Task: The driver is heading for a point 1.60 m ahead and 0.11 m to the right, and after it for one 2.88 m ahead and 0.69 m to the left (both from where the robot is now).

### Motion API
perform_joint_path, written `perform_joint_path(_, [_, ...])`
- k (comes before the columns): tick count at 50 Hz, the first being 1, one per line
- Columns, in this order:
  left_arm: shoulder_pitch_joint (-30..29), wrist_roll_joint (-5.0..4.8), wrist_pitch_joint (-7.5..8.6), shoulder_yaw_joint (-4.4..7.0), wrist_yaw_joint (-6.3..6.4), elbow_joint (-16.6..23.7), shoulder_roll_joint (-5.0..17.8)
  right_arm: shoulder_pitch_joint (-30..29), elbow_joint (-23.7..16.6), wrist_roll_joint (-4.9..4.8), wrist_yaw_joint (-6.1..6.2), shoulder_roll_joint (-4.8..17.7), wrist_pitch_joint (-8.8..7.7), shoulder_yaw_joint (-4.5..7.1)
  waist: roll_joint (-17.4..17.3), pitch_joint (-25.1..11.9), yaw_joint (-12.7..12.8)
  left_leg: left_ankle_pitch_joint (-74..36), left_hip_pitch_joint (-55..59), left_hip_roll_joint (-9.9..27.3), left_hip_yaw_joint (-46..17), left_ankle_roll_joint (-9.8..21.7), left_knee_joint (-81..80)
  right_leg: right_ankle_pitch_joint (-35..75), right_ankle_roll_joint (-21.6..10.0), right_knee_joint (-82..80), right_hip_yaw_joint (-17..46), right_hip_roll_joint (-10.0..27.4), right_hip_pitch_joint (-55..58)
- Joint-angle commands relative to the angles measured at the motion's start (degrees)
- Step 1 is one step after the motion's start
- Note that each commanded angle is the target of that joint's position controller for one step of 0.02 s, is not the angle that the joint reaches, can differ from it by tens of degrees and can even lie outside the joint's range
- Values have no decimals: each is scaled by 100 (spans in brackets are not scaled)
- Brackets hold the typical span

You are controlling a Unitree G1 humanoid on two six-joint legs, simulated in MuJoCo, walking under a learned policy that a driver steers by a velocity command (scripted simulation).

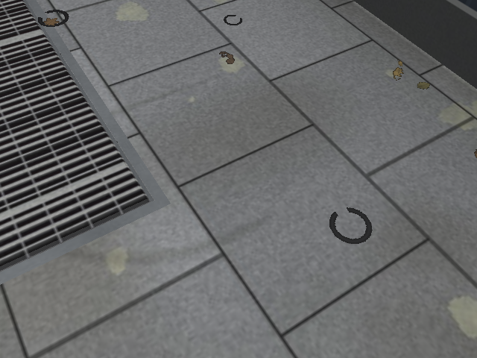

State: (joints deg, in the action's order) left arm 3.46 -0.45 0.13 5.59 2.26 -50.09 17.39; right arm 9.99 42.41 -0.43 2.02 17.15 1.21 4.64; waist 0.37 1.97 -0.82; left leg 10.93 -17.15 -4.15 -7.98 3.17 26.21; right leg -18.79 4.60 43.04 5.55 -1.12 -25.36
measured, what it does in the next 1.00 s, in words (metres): steps on the spot: right foot, then left foot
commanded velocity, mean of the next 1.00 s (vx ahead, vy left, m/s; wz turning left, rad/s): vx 0.08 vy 0.00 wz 0.18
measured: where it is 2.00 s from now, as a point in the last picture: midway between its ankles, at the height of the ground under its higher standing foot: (220, 309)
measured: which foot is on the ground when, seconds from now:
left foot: down 0.00-0.12, up 0.14-0.44, down 0.46-0.94, up 0.96-1.00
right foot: up 0.00-0.10, down 0.12-0.70, up 0.72-0.94, down 0.96-1.00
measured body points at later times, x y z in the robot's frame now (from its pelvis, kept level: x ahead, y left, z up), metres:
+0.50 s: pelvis +0.00 -0.01 -0.01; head +0.03 +0.00 +0.44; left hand +0.07 +0.27 -0.13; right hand +0.18 -0.26 -0.12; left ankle -0.03 +0.11 -0.75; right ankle +0.03 -0.15 -0.74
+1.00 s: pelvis +0.07 -0.03 -0.01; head +0.08 -0.05 +0.44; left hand +0.10 +0.27 -0.12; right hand +0.17 -0.30 -0.15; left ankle -0.03 +0.11 -0.72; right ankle +0.08 -0.12 -0.74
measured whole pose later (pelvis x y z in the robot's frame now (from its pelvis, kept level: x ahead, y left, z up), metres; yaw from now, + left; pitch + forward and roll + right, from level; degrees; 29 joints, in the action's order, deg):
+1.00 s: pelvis +0.07 -0.03 -0.01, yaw +9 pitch +0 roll +1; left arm 12.5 -0.8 5.4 3.2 -1.4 -57.0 17.5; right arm 17.8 49.6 -1.4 0.8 17.1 -1.4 3.5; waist -2.3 0.4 0.2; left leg 26.8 -13.2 -0.3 -4.4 1.0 43.5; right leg -17.7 -3.0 32.1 -2.8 -0.1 -14.8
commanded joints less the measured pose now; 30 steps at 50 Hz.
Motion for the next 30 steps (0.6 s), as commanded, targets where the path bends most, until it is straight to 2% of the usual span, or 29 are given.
perform_joint_path(1, [-121, -31, 150, 82, -67, 369, 532, -124, -404, -7, -2, 1057, -10, 273, -965, -654, -34, -1316, 847, 1419, -1847, 984, -543, -152, -29, -478, 5, -94, 31])
perform_joint_path(3, [81, -45, 208, 87, -127, 341, 570, -247, -469, -37, 4, 1043, 33, 259, -982, -729, 66, -1696, 911, 1335, -2042, 892, -358, -10, -109, -1070, -5, -127, 397])
perform_joint_path(4, [290, -44, 235, 97, -157, 288, 580, -364, -512, -72, 20, 1023, 62, 244, -949, -759, 217, -1737, 844, 1203, -2032, 760, -209, 400, -176, -1675, -65, -123, 775])
perform_joint_path(5, [545, -23, 250, 119, -183, 206, 656, -400, -541, -96, 45, 946, 91, 208, -854, -803, 340, -1465, 662, 1019, -1857, 530, -4, 1154, -281, -2333, -99, 45, 1303])
perform_joint_path(6, [670, 67, 231, 181, -171, 198, 967, -158, -551, -51, 57, 687, 99, 133, -207, -976, 215, -365, 88, 630, -1406, 218, 695, 1702, -583, -2510, 585, 908, 2035])
perform_joint_path(7, [389, 159, 152, 233, -113, 266, 1393, 212, -601, -41, 39, 429, 53, 80, 1335, -815, -233, 2026, -1089, -405, -365, -136, 1680, 3183, -1394, -2458, 1828, 1912, 2457])
perform_joint_path(8, [393, 269, 152, 164, -129, 337, 1109, 108, -594, 38, 32, 922, -13, 206, 1354, -778, 7, 2801, -1421, -287, -228, -392, 3003, 3338, -2162, -2557, 2443, 2505, 2090])
perform_joint_path(9, [170, 227, 166, 85, -121, 442, 873, 169, -475, -2, 21, 1201, -20, 312, 860, -666, -47, 2441, -1394, -122, -332, -474, 3675, 3090, -2121, -2518, 1995, 2266, 1921])
perform_joint_path(10, [-70, 136, 156, 44, -111, 467, 723, 212, -361, -11, 29, 1131, 20, 327, 684, -525, -134, 2082, -1411, -83, -292, -566, 3902, 2790, -1839, -2439, 1459, 1854, 1838])
perform_joint_path(11, [-124, 47, 150, -1, -104, 483, 619, 226, -299, 3, 50, 985, 74, 297, 686, -422, -99, 1832, -1483, -75, -290, -660, 4013, 2564, -1677, -2423, 1163, 1620, 1842])
perform_joint_path(12, [-83, 17, 139, -38, -91, 449, 590, 215, -294, 0, 44, 818, 104, 246, 716, -361, -60, 1650, -1451, -83, -277, -738, 4043, 2652, -1671, -2419, 999, 1524, 1814])
perform_joint_path(15, [149, 57, 81, -80, -57, 301, 583, -46, -389, -39, 22, 507, 74, 103, 869, -393, 96, 1419, -1136, 89, 103, -836, 2937, 2694, -1678, -2423, 595, 1302, 2013])
perform_joint_path(17, [141, 61, 42, -76, -55, 257, 693, -193, -422, 1, -4, 338, 51, -6, 1005, -474, 192, 1441, -497, 338, 438, -855, 1896, 2749, -1645, -2377, 448, 1266, 1934])
perform_joint_path(19, [316, 43, 1, -43, -79, 187, 881, -224, -394, -35, -19, 424, 35, -5, 1094, -482, 302, 1241, -31, 340, 683, -830, 1108, 2920, -1673, -2317, 537, 1342, 1880])
perform_joint_path(21, [279, -36, -8, -82, -107, 146, 853, 137, -188, -31, -32, 471, 33, 28, 950, -442, 83, 145, 686, 271, 838, -658, -289, 2877, -1516, -2128, 473, 1258, 1689])
perform_joint_path(22, [471, -65, 26, -123, -126, 65, 752, 178, -148, 4, -33, 568, 40, 47, 798, -409, 64, -438, 1126, 338, 692, -498, -877, 2627, -1275, -2085, 434, 1167, 1486])
perform_joint_path(23, [609, 33, 102, -188, -170, 52, 607, 209, -188, 47, 7, 830, 54, 82, 338, -615, 154, -1489, 1794, 849, 104, -305, -742, 2088, -896, -1886, 270, 1001, 1086])
perform_joint_path(24, [821, 172, 191, -244, -230, 53, 395, 100, -214, 101, 33, 1180, 91, 135, -665, -727, 460, -2294, 1823, 1409, -423, 90, -353, 962, -526, -1654, -265, 475, 836])
perform_joint_path(25, [608, 172, 196, -280, -218, 35, 329, -96, -199, 148, -55, 712, 58, 8, -807, -762, 364, -1499, 1122, 1466, -429, 362, -406, 518, -297, -1877, -359, 453, 1378])
perform_joint_path(26, [353, 168, 176, -258, -209, 31, 480, -220, -204, 162, -124, 478, 4, -46, -598, -558, 261, -768, 973, 1166, -265, 252, -461, 821, -183, -1871, -402, 406, 1481])
perform_joint_path(27, [262, 134, 151, -237, -184, -17, 542, -143, -127, 185, -146, 514, -37, -41, -540, -441, 170, -529, 880, 989, -146, 117, -493, 976, -177, -1785, -444, 366, 1465])
perform_joint_path(28, [292, 109, 111, -231, -147, -54, 558, -103, -75, 180, -157, 583, -85, -39, -617, -321, 173, -552, 783, 935, -119, 43, -509, 1092, -199, -1753, -434, 374, 1454])
perform_joint_path(30, [403, 102, 64, -232, -113, -137, 563, -19, 40, 140, -149, 552, -156, -67, -637, -186, 214, -647, 659, 913, -107, -12, -509, 1177, -216, -1813, -397, 414, 1482])
Next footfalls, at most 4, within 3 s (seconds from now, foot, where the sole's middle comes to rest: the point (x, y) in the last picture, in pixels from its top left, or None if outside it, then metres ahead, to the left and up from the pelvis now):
0.12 right None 0.06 -0.14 -0.78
0.46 left None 0.01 0.12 -0.78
0.96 right None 0.12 -0.12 -0.78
1.44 left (180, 356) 0.46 0.15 -0.78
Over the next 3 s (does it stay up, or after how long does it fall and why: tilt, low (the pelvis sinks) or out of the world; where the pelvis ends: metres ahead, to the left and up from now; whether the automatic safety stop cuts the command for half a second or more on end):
stays up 1.12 -0.03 -0.01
